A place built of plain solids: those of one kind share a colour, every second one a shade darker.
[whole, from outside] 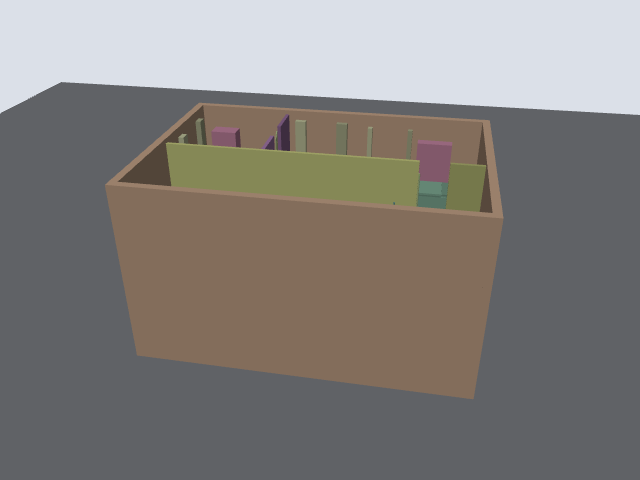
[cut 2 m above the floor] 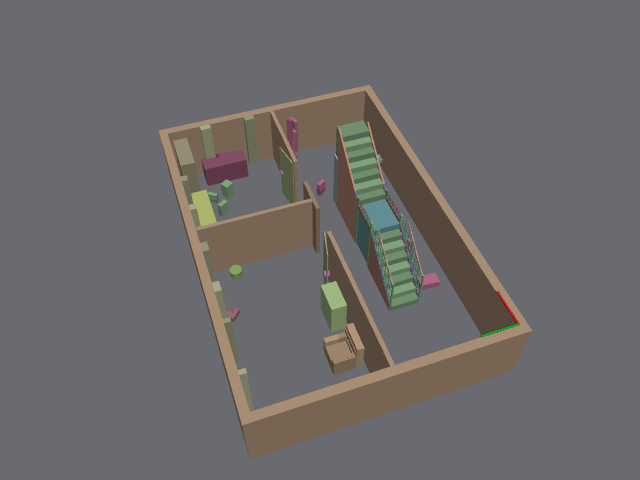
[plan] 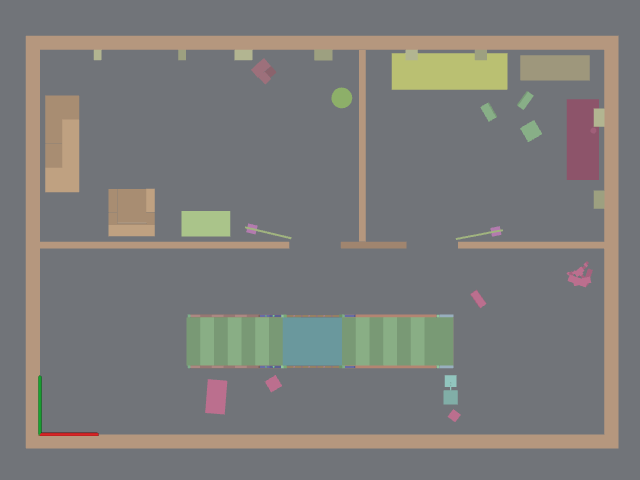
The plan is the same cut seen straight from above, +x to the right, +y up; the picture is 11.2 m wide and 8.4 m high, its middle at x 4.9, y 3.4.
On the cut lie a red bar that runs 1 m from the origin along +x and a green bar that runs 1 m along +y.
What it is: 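A home built round its stair; the hall at the stair's foot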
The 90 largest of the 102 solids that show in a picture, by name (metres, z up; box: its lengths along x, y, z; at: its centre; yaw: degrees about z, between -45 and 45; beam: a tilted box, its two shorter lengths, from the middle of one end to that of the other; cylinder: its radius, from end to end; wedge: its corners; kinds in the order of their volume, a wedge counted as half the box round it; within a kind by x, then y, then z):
{
 "wall_1": {"box": [0.25, 7.23, 5.96], "at": [-0.12, 3.36, 2.93]},
 "wall_2": {"box": [4.36, 0.12, 3.33], "at": [2.18, 3.31, 1.61]},
 "wall_3": {"box": [10.38, 0.25, 5.96], "at": [4.94, -0.12, 2.93]},
 "wall_4": {"box": [10.38, 0.25, 5.96], "at": [4.94, 6.85, 2.93]},
 "wall_5": {"box": [0.12, 3.36, 3.33], "at": [5.64, 5.05, 1.61]},
 "wall_6": {"box": [1.15, 0.12, 3.33], "at": [5.84, 3.31, 1.61]},
 "wall_7": {"box": [2.56, 0.12, 3.33], "at": [8.59, 3.31, 1.61]},
 "wall_8": {"box": [0.25, 7.23, 5.96], "at": [10.0, 3.36, 2.93]},
 "step_1": {"wedge": [[2.57, 1.2, -0.05], [2.57, 1.2, 0.2], [2.57, 2.05, -0.05], [2.57, 2.05, 0.2], [3.31, 1.2, -0.05], [3.31, 1.2, 0.21], [3.31, 2.05, -0.05], [3.31, 2.05, 0.21]]},
 "step_2": {"wedge": [[2.81, 1.2, -0.05], [2.81, 1.2, 0.41], [2.81, 2.05, -0.05], [2.81, 2.05, 0.41], [3.55, 1.2, -0.05], [3.55, 1.2, 0.42], [3.55, 2.05, -0.05], [3.55, 2.05, 0.42]]},
 "step_3": {"wedge": [[3.05, 1.2, -0.05], [3.05, 1.2, 0.61], [3.05, 2.05, -0.05], [3.05, 2.05, 0.61], [3.79, 1.2, -0.05], [3.79, 1.2, 0.62], [3.79, 2.05, -0.05], [3.79, 2.05, 0.62]]},
 "step_4": {"wedge": [[3.29, 1.2, -0.05], [3.29, 1.2, 0.82], [3.29, 2.05, -0.05], [3.29, 2.05, 0.82], [4.03, 1.2, -0.05], [4.03, 1.2, 0.83], [4.03, 2.05, -0.05], [4.03, 2.05, 0.83]]},
 "step_5": {"wedge": [[3.53, 1.2, -0.05], [3.53, 1.2, 1.02], [3.53, 2.05, -0.05], [3.53, 2.05, 1.02], [4.27, 1.2, -0.05], [4.27, 1.2, 1.03], [4.27, 2.05, -0.05], [4.27, 2.05, 1.03]]},
 "step_6": {"wedge": [[3.77, 1.2, -0.05], [3.77, 1.2, 1.23], [3.77, 2.05, -0.05], [3.77, 2.05, 1.23], [4.51, 1.2, -0.05], [4.51, 1.2, 1.24], [4.51, 2.05, -0.05], [4.51, 2.05, 1.24]]},
 "step_7": {"wedge": [[4.01, 1.2, -0.05], [4.01, 1.2, 1.43], [4.01, 2.05, -0.05], [4.01, 2.05, 1.43], [4.57, 1.2, -0.05], [4.57, 1.2, 1.44], [4.57, 2.05, -0.05], [4.57, 2.05, 1.44]]},
 "step_8": {"wedge": [[5.29, 1.2, -0.05], [5.29, 1.2, 1.84], [5.29, 2.05, -0.05], [5.29, 2.05, 1.84], [6.03, 1.2, -0.05], [6.03, 1.2, 1.86], [6.03, 2.05, -0.05], [6.03, 2.05, 1.86]]},
 "step_9": {"wedge": [[5.53, 1.2, -0.05], [5.53, 1.2, 2.05], [5.53, 2.05, -0.05], [5.53, 2.05, 2.05], [6.27, 1.2, -0.05], [6.27, 1.2, 2.06], [6.27, 2.05, -0.05], [6.27, 2.05, 2.06]]},
 "step_10": {"wedge": [[5.77, 1.2, -0.05], [5.77, 1.2, 2.25], [5.77, 2.05, -0.05], [5.77, 2.05, 2.25], [6.51, 1.2, -0.05], [6.51, 1.2, 2.27], [6.51, 2.05, -0.05], [6.51, 2.05, 2.27]]},
 "step_11": {"wedge": [[6.01, 1.2, -0.05], [6.01, 1.2, 2.46], [6.01, 2.05, -0.05], [6.01, 2.05, 2.46], [6.75, 1.2, -0.05], [6.75, 1.2, 2.47], [6.75, 2.05, -0.05], [6.75, 2.05, 2.47]]},
 "step_12": {"wedge": [[6.25, 1.2, -0.05], [6.25, 1.2, 2.66], [6.25, 2.05, -0.05], [6.25, 2.05, 2.66], [6.99, 1.2, -0.05], [6.99, 1.2, 2.68], [6.99, 2.05, -0.05], [6.99, 2.05, 2.68]]},
 "step_13": {"wedge": [[6.49, 1.2, -0.05], [6.49, 1.2, 2.87], [6.49, 2.05, -0.05], [6.49, 2.05, 2.87], [7.23, 1.2, -0.05], [7.23, 1.2, 2.88], [7.23, 2.05, -0.05], [7.23, 2.05, 2.88]]},
 "step_14": {"wedge": [[6.73, 1.2, -0.05], [6.73, 1.2, 3.07], [6.73, 2.05, -0.05], [6.73, 2.05, 3.07], [7.23, 1.2, -0.05], [7.23, 1.2, 3.08], [7.23, 2.05, -0.05], [7.23, 2.05, 3.08]]},
 "upper_partition_1": {"box": [7.96, 0.12, 2.53], "at": [3.98, 3.31, 4.49]},
 "upper_partition_2": {"box": [1.02, 0.12, 2.53], "at": [9.37, 3.31, 4.49]},
 "bedstead_bedroom_bed_1": {"box": [1.02, 1.0, 0.64], "at": [8.22, 5.61, 3.55]},
 "bedstead_bedroom_bed_2": {"box": [2.09, 1.05, 0.54], "at": [8.72, 5.61, 3.5]},
 "bedstead_bedroom_bed_3": {"box": [0.53, 1.0, 0.64], "at": [9.0, 5.61, 3.55]},
 "landing_1": {"box": [1.36, 0.84, 1.69], "at": [4.93, 1.63, 0.79]},
 "slotfit_bedroom_storage_1": {"box": [0.9, 0.53, 1.94], "at": [0.9, 6.37, 4.2]},
 "slotfit_bedroom_storage_2": {"box": [1.17, 0.36, 1.94], "at": [8.37, 6.46, 4.2]},
 "curtains_1": {"box": [0.19, 0.34, 2.26], "at": [0.09, 4.42, 4.47]},
 "curtains_2": {"box": [0.19, 0.34, 2.26], "at": [0.09, 6.01, 4.47]},
 "curtains_3": {"box": [0.14, 0.19, 2.18], "at": [1.01, 6.64, 1.15]},
 "curtains_4": {"box": [0.14, 0.19, 2.18], "at": [2.49, 6.64, 1.15]},
 "curtains_5": {"box": [0.32, 0.19, 2.28], "at": [3.56, 6.64, 1.2]},
 "curtains_6": {"box": [0.38, 0.19, 2.24], "at": [3.63, 6.64, 4.46]},
 "curtains_7": {"box": [0.32, 0.19, 2.28], "at": [4.96, 6.64, 1.2]},
 "curtains_8": {"box": [0.38, 0.19, 2.24], "at": [5.11, 6.64, 4.46]},
 "curtains_9": {"box": [0.16, 0.19, 2.15], "at": [6.11, 6.64, 4.41]},
 "curtains_10": {"box": [0.22, 0.19, 2.27], "at": [6.5, 6.64, 1.2]},
 "curtains_11": {"box": [0.16, 0.19, 2.15], "at": [7.49, 6.64, 4.41]},
 "curtains_12": {"box": [0.22, 0.19, 2.27], "at": [7.72, 6.64, 1.2]},
 "curtains_13": {"box": [0.19, 0.32, 2.25], "at": [9.79, 4.11, 1.18]},
 "curtains_14": {"box": [0.19, 0.32, 2.25], "at": [9.79, 5.54, 1.18]},
 "slotfit_kitchen_storage_1": {"box": [1.22, 0.44, 1.94], "at": [9.01, 6.41, 0.92]},
 "slotfit_living_seat_1": {"box": [0.3, 0.42, 0.52], "at": [0.24, 4.87, 0.21]},
 "slotfit_living_seat_2": {"box": [0.3, 0.42, 0.52], "at": [0.24, 5.3, 0.21]},
 "slotfit_living_seat_3": {"box": [0.6, 0.42, 0.52], "at": [0.39, 4.45, 0.21]},
 "slotfit_living_seat_4": {"box": [0.6, 0.42, 0.52], "at": [0.39, 5.72, 0.21]},
 "slotfit_living_seat_5": {"box": [0.3, 0.42, 0.52], "at": [0.54, 4.87, 0.21]},
 "slotfit_living_seat_6": {"box": [0.3, 0.42, 0.52], "at": [0.54, 5.3, 0.21]},
 "slotfit_living_seat_7": {"box": [0.16, 0.25, 0.66], "at": [1.28, 3.76, 0.28]},
 "slotfit_living_seat_8": {"box": [0.16, 0.41, 0.66], "at": [1.28, 4.09, 0.28]},
 "slotfit_living_seat_9": {"box": [0.81, 0.2, 0.99], "at": [1.6, 3.56, 0.45]},
 "slotfit_living_seat_10": {"box": [0.8, 0.05, 0.82], "at": [1.61, 3.66, 0.36]},
 "slotfit_living_seat_11": {"box": [0.5, 0.58, 0.46], "at": [1.61, 4.01, 0.18]},
 "slotfit_living_seat_12": {"box": [0.15, 0.23, 0.66], "at": [1.93, 3.78, 0.28]},
 "slotfit_living_seat_13": {"box": [0.15, 0.41, 0.66], "at": [1.93, 4.09, 0.28]},
 "upper_split_1": {"box": [0.12, 1.19, 2.53], "at": [3.13, 3.96, 4.49]},
 "upper_split_2": {"box": [0.12, 1.27, 2.53], "at": [3.13, 6.09, 4.49]},
 "head_base_1": {"box": [0.27, 0.84, 3.23], "at": [7.1, 1.63, 1.56]},
 "slotfit_kitchen_wall_table_1": {"box": [0.57, 1.42, 0.81], "at": [9.5, 5.16, 0.35]},
 "slotfit_living_storage_1": {"box": [0.86, 0.45, 1.15], "at": [2.9, 3.68, 0.53]},
 "plinth_1": {"wedge": [[2.64, 1.15, -0.05], [2.64, 1.15, 0.25], [2.64, 1.2, -0.05], [2.64, 1.2, 0.25], [4.22, 1.15, -0.05], [4.22, 1.15, 1.6], [4.22, 1.2, -0.05], [4.22, 1.2, 1.6]]},
 "plinth_2": {"wedge": [[2.64, 2.05, -0.05], [2.64, 2.05, 0.25], [2.64, 2.1, -0.05], [2.64, 2.1, 0.25], [4.22, 2.05, -0.05], [4.22, 2.05, 1.6], [4.22, 2.1, -0.05], [4.22, 2.1, 1.6]]},
 "plinth_3": {"wedge": [[5.34, 1.15, -0.05], [5.34, 1.15, 1.87], [5.34, 1.2, -0.05], [5.34, 1.2, 1.87], [6.94, 1.15, -0.05], [6.94, 1.15, 3.24], [6.94, 1.2, -0.05], [6.94, 1.2, 3.24]]},
 "plinth_4": {"wedge": [[5.34, 2.05, -0.05], [5.34, 2.05, 1.87], [5.34, 2.1, -0.05], [5.34, 2.1, 1.87], [6.94, 2.05, -0.05], [6.94, 2.05, 3.24], [6.94, 2.1, -0.05], [6.94, 2.1, 3.24]]},
 "clutter_clhall_1": {"box": [0.34, 0.59, 0.29], "at": [3.08, 0.66, 0.09], "yaw": -4.5},
 "clutter_clhall_2": {"box": [0.17, 0.1, 1.01], "at": [4.09, 0.87, 0.46], "yaw": 31.6},
 "clutter_clhall_3": {"box": [0.22, 0.22, 0.52], "at": [4.09, 0.88, 0.21], "yaw": 31.6},
 "clutter_clhall_4": {"box": [0.17, 0.17, 0.28], "at": [7.25, 0.32, 0.09], "yaw": -37.3},
 "clutter_clhall_5": {"box": [0.15, 0.31, 0.31], "at": [7.67, 2.37, 0.1], "yaw": 35.2},
 "clutter_clhall_6": {"box": [0.12, 0.3, 0.52], "at": [7.67, 2.37, 0.21], "yaw": 35.2},
 "clutter_clhall_7": {"box": [0.34, 0.12, 0.89], "at": [9.41, 2.68, 1.0], "yaw": -19.9},
 "clutter_clhall_8": {"box": [0.17, 0.1, 0.44], "at": [9.44, 2.84, 0.17], "yaw": 41.5},
 "clutter_clhall_9": {"box": [0.07, 0.07, 1.87], "at": [9.46, 2.82, 0.88], "yaw": 41.5},
 "clutter_clhall_10": {"box": [0.31, 0.11, 0.84], "at": [9.49, 2.68, 1.35], "yaw": 11.5},
 "clutter_clhall_11": {"box": [0.09, 0.26, 0.92], "at": [9.59, 2.77, 1.31], "yaw": -18.5},
 "doorleaf_door_1": {"box": [0.84, 0.039, 2.08], "at": [4.0, 3.53, 0.99], "yaw": -13.4},
 "doorleaf_door_2": {"box": [0.83, 0.04, 2.07], "at": [7.6, 3.52, 4.27], "yaw": -14.1},
 "doorleaf_door_3": {"box": [0.84, 0.036, 2.08], "at": [7.69, 3.49, 0.99], "yaw": 10.9},
 "clutter_kitchen_1": {"box": [0.15, 0.3, 0.51], "at": [7.84, 5.63, 0.21], "yaw": 30.0},
 "clutter_kitchen_2": {"box": [0.13, 0.31, 0.36], "at": [8.5, 5.83, 0.13], "yaw": -35.8},
 "clutter_kitchen_3": {"box": [0.29, 0.29, 0.58], "at": [8.6, 5.31, 0.24], "yaw": 30.4},
 "head_guard_1": {"box": [0.25, 0.05, 4.23], "at": [7.11, 2.07, 2.06]},
 "kitchen_units_worktop_1": {"box": [2.02, 0.64, 0.04], "at": [7.17, 6.35, 0.86]},
 "slotfit_living_corner_1": {"cylinder": 0.18, "from": [5.28, 5.89, -0.05], "to": [5.28, 5.89, 0.25]},
 "clutter_living_1": {"box": [0.31, 0.19, 0.2], "at": [3.86, 6.41, 0.05], "yaw": 42.1},
 "slotfit_hallpiece_corner_1": {"box": [0.25, 0.25, 0.13], "at": [7.19, 0.65, 1.38]},
 "landing_guard_newel_1": {"box": [0.05, 0.05, 2.79], "at": [4.29, 2.07, 1.34]}
}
